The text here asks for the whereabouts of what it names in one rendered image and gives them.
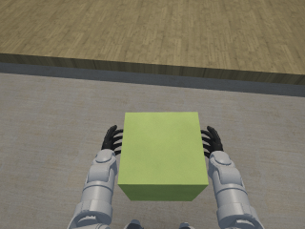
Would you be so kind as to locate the left robot hand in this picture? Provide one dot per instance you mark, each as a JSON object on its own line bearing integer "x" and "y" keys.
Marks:
{"x": 109, "y": 139}

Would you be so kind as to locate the left robot shin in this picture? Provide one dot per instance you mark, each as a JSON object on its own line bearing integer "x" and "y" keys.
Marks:
{"x": 135, "y": 221}

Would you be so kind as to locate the robot right forearm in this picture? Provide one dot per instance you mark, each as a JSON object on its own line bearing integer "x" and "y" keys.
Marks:
{"x": 233, "y": 206}

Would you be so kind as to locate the carton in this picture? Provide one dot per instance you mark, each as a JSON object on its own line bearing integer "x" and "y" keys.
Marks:
{"x": 162, "y": 157}

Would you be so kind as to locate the right robot hand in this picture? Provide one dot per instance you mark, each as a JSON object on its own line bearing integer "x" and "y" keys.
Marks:
{"x": 214, "y": 141}

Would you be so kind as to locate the robot left forearm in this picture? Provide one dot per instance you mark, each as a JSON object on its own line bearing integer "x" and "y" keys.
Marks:
{"x": 96, "y": 201}

